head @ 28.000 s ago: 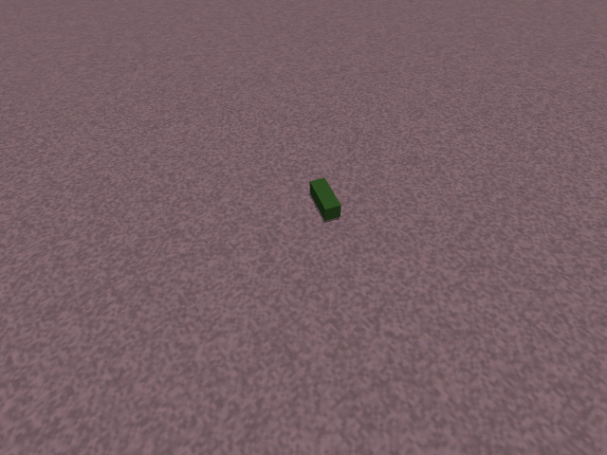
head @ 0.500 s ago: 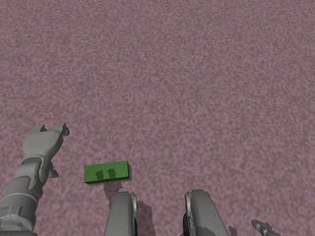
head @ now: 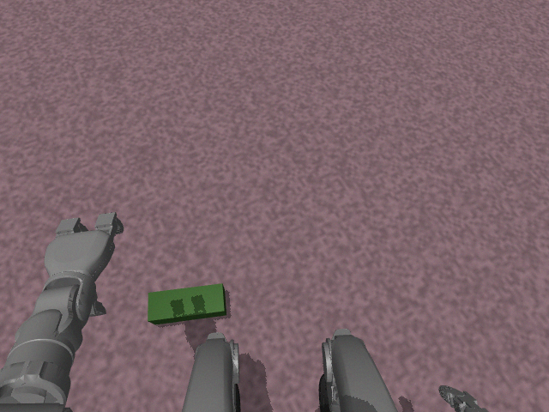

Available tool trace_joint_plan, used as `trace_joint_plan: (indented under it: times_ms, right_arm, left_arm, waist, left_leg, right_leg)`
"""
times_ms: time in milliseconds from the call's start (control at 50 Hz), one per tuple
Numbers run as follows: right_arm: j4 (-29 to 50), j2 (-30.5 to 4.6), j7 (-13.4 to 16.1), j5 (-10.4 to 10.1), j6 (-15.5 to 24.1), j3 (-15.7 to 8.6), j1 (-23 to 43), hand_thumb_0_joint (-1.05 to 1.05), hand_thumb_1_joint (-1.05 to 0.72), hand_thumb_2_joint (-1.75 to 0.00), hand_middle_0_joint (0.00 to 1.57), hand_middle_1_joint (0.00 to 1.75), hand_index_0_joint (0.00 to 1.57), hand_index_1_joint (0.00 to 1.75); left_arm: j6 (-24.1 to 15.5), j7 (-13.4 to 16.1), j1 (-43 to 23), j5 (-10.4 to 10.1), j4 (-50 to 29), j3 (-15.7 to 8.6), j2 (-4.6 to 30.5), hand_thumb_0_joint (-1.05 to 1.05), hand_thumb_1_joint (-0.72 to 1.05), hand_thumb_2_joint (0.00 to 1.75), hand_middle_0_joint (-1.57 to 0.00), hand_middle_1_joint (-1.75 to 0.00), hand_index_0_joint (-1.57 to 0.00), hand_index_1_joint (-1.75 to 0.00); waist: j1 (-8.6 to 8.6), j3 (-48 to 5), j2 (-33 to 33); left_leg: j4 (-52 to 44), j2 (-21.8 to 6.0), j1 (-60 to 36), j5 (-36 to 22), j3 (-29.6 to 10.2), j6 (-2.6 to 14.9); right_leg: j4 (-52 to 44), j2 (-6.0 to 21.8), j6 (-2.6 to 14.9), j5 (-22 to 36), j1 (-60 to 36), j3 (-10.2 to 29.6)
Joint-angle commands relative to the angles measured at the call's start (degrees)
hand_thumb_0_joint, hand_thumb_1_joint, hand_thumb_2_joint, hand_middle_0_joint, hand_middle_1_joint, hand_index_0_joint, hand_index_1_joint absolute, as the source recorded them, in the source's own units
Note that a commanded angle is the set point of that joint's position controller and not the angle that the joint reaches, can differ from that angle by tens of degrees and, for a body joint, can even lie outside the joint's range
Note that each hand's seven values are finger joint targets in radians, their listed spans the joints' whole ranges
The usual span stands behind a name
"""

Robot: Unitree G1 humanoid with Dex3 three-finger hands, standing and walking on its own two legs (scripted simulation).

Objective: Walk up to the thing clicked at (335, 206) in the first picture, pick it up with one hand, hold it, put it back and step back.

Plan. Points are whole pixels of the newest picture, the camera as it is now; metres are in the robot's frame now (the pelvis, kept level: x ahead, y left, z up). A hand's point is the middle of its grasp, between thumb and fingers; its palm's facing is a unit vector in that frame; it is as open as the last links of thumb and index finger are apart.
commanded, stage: withdraw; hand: left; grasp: from above
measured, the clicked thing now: (188, 304) +0.39 +0.24 -0.57
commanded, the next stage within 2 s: approach in 0.28 s
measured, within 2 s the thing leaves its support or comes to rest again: neither
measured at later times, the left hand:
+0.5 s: hand (144, 284) +0.36 +0.26 -0.22, palm faces -0.43 +0.00 -0.90, open 14.1 cm
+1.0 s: hand (184, 297) +0.38 +0.22 -0.44, palm faces -0.46 -0.06 -0.89, open 14.1 cm
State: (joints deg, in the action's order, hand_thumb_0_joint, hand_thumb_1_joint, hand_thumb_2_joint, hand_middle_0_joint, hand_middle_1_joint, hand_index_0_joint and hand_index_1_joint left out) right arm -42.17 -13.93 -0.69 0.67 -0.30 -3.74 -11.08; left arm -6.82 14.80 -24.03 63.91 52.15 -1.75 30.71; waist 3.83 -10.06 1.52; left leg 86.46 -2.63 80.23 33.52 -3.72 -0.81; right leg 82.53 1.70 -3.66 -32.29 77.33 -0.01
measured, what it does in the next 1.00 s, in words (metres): lowers itself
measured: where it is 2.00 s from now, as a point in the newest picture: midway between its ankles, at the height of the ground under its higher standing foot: outside the picture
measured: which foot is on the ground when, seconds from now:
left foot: down 0.00-1.00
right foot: down 0.00-1.00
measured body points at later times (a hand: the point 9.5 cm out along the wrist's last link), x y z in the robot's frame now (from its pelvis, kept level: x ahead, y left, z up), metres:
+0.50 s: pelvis -0.02 -0.01 -0.07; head +0.16 +0.03 +0.34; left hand +0.38 +0.25 -0.17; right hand +0.09 -0.30 -0.19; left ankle +0.05 +0.12 -0.57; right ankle +0.06 -0.16 -0.57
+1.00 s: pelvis -0.05 -0.02 -0.25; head +0.19 +0.03 +0.13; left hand +0.40 +0.23 -0.39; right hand +0.00 -0.29 -0.37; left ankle +0.05 +0.12 -0.57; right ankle +0.05 -0.16 -0.57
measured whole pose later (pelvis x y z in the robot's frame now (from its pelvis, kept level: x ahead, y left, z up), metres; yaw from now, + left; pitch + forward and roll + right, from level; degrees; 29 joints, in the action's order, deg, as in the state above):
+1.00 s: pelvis -0.05 -0.02 -0.25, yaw -4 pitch +33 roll -6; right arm -47.0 -13.8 -8.5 11.1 7.5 1.1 -6.2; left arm -13.1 33.0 -51.1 74.9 90.2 -6.3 36.2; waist 13.1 -3.8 -1.4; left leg 133.3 0.0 129.6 37.3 -9.8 -3.5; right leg 129.5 -0.6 -3.8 -36.8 126.4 -0.1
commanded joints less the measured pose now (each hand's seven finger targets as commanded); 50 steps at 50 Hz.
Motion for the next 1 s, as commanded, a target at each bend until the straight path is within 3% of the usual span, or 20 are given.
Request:
trace_joint_plan:
  times_ms: [0,40,80,140,280,360,380,400,440,480,540,580,620,680,700,780,820,900,940,980]
  right_arm:
    - [3.7,-10.5,1.2,0.1,1.1,-3.5,-6.2,0.00,-0.91,-0.90,0.20,0.30,0.20,0.30]
    - [3.6,-10.6,1.2,0.1,1.1,-3.6,-6.6,0.00,-0.91,-0.90,0.20,0.30,0.20,0.30]
    - [3.7,-10.1,1.2,0.0,1.2,-3.6,-6.7,0.00,-0.89,-0.89,0.20,0.30,0.20,0.30]
    - [3.6,-10.0,1.3,0.0,1.3,-3.3,-6.2,0.00,-0.88,-0.89,0.20,0.30,0.20,0.30]
    - [3.0,-10.3,0.5,1.4,2.5,-2.8,-5.1,0.00,-0.89,-0.89,0.20,0.30,0.20,0.30]
    - [2.3,-10.9,-0.8,2.7,3.9,-3.0,-4.9,0.00,-0.89,-0.89,0.20,0.30,0.20,0.30]
    - [2.0,-11.1,-1.1,3.0,4.1,-2.8,-5.0,0.00,-0.90,-0.90,0.20,0.30,0.20,0.30]
    - [1.9,-11.3,-1.5,3.2,4.4,-3.0,-5.3,0.00,-0.91,-0.90,0.20,0.30,0.20,0.30]
    - [1.5,-11.8,-2.0,3.6,4.6,-3.4,-5.5,0.00,-0.90,-0.90,0.20,0.30,0.20,0.30]
    - [1.0,-12.0,-2.5,3.9,4.9,-3.4,-5.3,0.00,-0.90,-0.90,0.20,0.30,0.20,0.30]
    - [0.2,-12.1,-2.4,4.4,5.1,-3.6,-4.9,0.00,-0.90,-0.90,0.20,0.30,0.20,0.30]
    - [0.1,-11.9,-2.8,4.8,5.4,-3.3,-4.6,0.00,-0.90,-0.90,0.20,0.30,0.20,0.30]
    - [-0.1,-11.7,-3.0,5.1,5.6,-2.9,-3.9,0.00,-0.90,-0.90,0.20,0.30,0.20,0.30]
    - [-0.6,-11.9,-3.6,5.8,6.4,-2.5,-4.1,0.00,-0.90,-0.90,0.20,0.30,0.20,0.30]
    - [-0.9,-12.0,-3.7,5.9,6.7,-2.3,-3.8,0.00,-0.90,-0.90,0.20,0.30,0.20,0.30]
    - [-1.9,-12.1,-4.6,7.0,7.3,-1.3,-4.4,0.00,-0.90,-0.90,0.20,0.30,0.20,0.30]
    - [-2.3,-12.8,-5.2,7.8,7.8,-0.8,-4.9,0.00,-0.90,-0.90,0.20,0.30,0.20,0.30]
    - [-3.2,-13.3,-6.7,9.8,8.5,0.5,-5.8,0.00,-0.90,-0.90,0.20,0.30,0.20,0.30]
    - [-3.4,-14.3,-7.4,11.3,8.4,0.8,-5.8,0.00,-0.90,-0.90,0.20,0.30,0.20,0.30]
    - [-3.4,-14.1,-8.2,12.6,8.4,1.4,-5.1,0.00,-0.90,-0.89,0.20,0.30,0.20,0.30]
  left_arm:
    - [1.4,2.3,-13.1,-0.9,-6.7,-3.9,13.9,0.00,-0.61,1.06,-0.06,-1.01,-0.03,-1.04]
    - [1.7,2.2,-14.1,-0.8,-7.5,-3.5,13.8,0.00,-0.61,1.06,-0.06,-1.01,-0.03,-1.04]
    - [2.0,2.0,-11.7,-1.6,-7.3,-1.9,10.5,0.00,-0.54,1.03,-0.07,-1.02,-0.07,-1.03]
    - [2.2,2.3,-11.4,-1.5,-4.0,-0.2,8.3,0.00,-0.53,1.02,-0.07,-1.02,-0.07,-1.03]
    - [-1.3,5.2,-17.7,2.8,3.9,1.2,7.9,0.00,-0.56,1.02,-0.07,-1.03,-0.06,-1.04]
    - [-3.1,9.1,-22.1,5.5,7.5,0.1,8.7,0.00,-0.54,1.01,-0.07,-1.04,-0.07,-1.04]
    - [-3.2,10.1,-23.0,6.2,8.9,-0.1,9.3,0.00,-0.46,0.93,-0.15,-0.96,-0.14,-0.96]
    - [-3.0,11.0,-24.0,6.5,8.9,-0.8,10.0,0.00,-0.54,1.01,-0.07,-1.04,-0.06,-1.04]
    - [-2.5,12.4,-24.9,6.4,7.3,-2.3,11.3,0.00,-0.54,0.99,-0.08,-1.03,-0.08,-1.04]
    - [-1.5,12.9,-24.7,6.7,11.2,-1.5,10.2,0.00,-0.55,0.99,-0.09,-1.04,-0.09,-1.04]
    - [-1.6,13.5,-29.8,6.9,10.2,-2.9,12.9,0.00,-0.53,0.98,-0.14,-0.98,-0.12,-1.00]
    - [-1.5,13.6,-29.2,6.5,12.7,-2.4,11.6,0.00,-0.50,0.97,-0.16,-0.97,-0.14,-0.99]
    - [-1.8,13.9,-30.7,6.4,14.0,-2.8,13.0,0.00,-0.51,0.97,-0.16,-0.97,-0.14,-0.99]
    - [-2.6,14.5,-34.6,6.0,16.5,-1.6,11.8,0.00,-0.54,0.99,-0.12,-1.01,-0.11,-1.02]
    - [-2.9,14.8,-35.1,6.0,16.9,-2.1,12.6,0.00,-0.55,1.00,-0.11,-1.01,-0.10,-1.02]
    - [-4.5,16.4,-39.9,7.0,20.6,-2.1,14.6,0.00,-0.58,1.02,-0.08,-1.05,-0.07,-1.06]
    - [-5.0,17.4,-42.6,7.9,24.0,-2.1,14.3,0.00,-0.58,1.03,-0.08,-1.05,-0.07,-1.06]
    - [-6.0,20.0,-42.8,10.1,31.7,-4.7,18.0,0.00,-0.59,1.02,-0.07,-1.06,-0.06,-1.07]
    - [-6.4,21.6,-41.4,11.1,35.2,-8.3,21.4,0.00,-0.59,1.03,-0.06,-1.04,-0.05,-1.05]
    - [-6.8,22.5,-41.1,11.5,37.7,-8.0,20.5,0.00,-0.59,1.03,-0.06,-1.04,-0.05,-1.05]
  waist:
    - [0.43,-25.4,5.6]
    - [0.26,-26.1,6.8]
    - [0.34,-25.8,6.0]
    - [1.38,-21.3,4.2]
    - [2.74,-18.8,2.9]
    - [3.09,-24.6,4.6]
    - [2.96,-26.1,5.9]
    - [2.79,-28.8,6.2]
    - [2.05,-34.8,8.7]
    - [3.15,-33.2,7.5]
    - [2.99,-37.1,8.4]
    - [3.93,-35.9,7.3]
    - [4.04,-35.5,7.2]
    - [6.42,-33.2,6.0]
    - [6.06,-32.9,6.5]
    - [7.33,-31.6,6.4]
    - [8.97,-30.5,7.7]
    - [9.41,-30.2,8.8]
    - [9.05,-31.0,8.6]
    - [9.27,-30.5,9.9]
  left_leg:
    - [-14.5,1.3,-25.8,-12.6,0.3,0.86]
    - [-14.4,1.5,-26.1,-14.2,0.9,0.94]
    - [-14.9,1.4,-26.3,-15.1,0.6,0.78]
    - [-14.7,1.3,-22.9,-12.2,0.6,0.88]
    - [-6.0,2.3,-11.4,-9.0,1.6,1.54]
    - [0.1,2.6,-6.7,-9.5,1.7,1.38]
    - [1.6,2.7,-5.7,-10.2,1.9,1.38]
    - [2.8,2.6,-5.9,-10.7,1.9,1.34]
    - [4.7,2.6,-7.3,-12.9,2.1,1.05]
    - [6.5,2.4,-4.5,-11.1,1.7,1.05]
    - [10.9,2.4,-1.0,-8.4,2.1,1.24]
    - [13.6,2.6,3.4,-6.3,2.6,1.57]
    - [15.8,2.8,6.8,-3.7,2.8,1.75]
    - [19.6,2.8,11.4,0.4,2.6,2.01]
    - [20.5,2.7,12.0,1.2,2.5,1.94]
    - [25.5,3.1,17.6,3.8,2.9,1.96]
    - [27.6,3.1,18.2,4.5,2.6,1.86]
    - [32.0,3.4,21.4,2.6,3.0,1.90]
    - [34.3,3.4,22.8,0.2,2.9,1.97]
    - [36.0,3.5,24.4,0.2,3.1,1.94]
  right_leg:
    - [-11.1,-2.9,4.96,9.7,-11.3,-3.4]
    - [-11.6,-3.0,5.06,10.9,-11.7,-3.1]
    - [-11.5,-3.1,5.22,11.2,-12.3,-3.5]
    - [-11.5,-3.1,5.25,9.5,-10.7,-3.6]
    - [-4.9,-2.7,5.28,7.7,-1.3,-3.0]
    - [1.5,-2.8,5.31,8.8,4.9,-3.5]
    - [3.0,-2.9,5.28,9.5,6.4,-3.6]
    - [4.2,-2.9,5.25,10.0,7.2,-3.9]
    - [7.0,-2.9,5.23,11.8,7.5,-4.2]
    - [9.4,-3.0,5.19,10.5,10.9,-4.9]
    - [13.3,-3.0,5.28,8.5,13.1,-5.1]
    - [14.8,-3.0,5.04,7.0,14.3,-5.1]
    - [16.5,-3.0,5.08,4.4,16.2,-5.1]
    - [19.3,-2.8,5.01,0.4,20.9,-5.5]
    - [20.2,-2.8,5.09,-0.7,22.8,-5.6]
    - [23.9,-3.2,5.15,-4.4,26.4,-5.9]
    - [26.4,-3.1,5.18,-4.6,30.0,-6.7]
    - [30.9,-3.3,5.06,-2.5,30.7,-7.3]
    - [33.4,-3.5,4.89,0.0,30.9,-7.9]
    - [35.1,-3.7,4.84,0.3,31.2,-8.0]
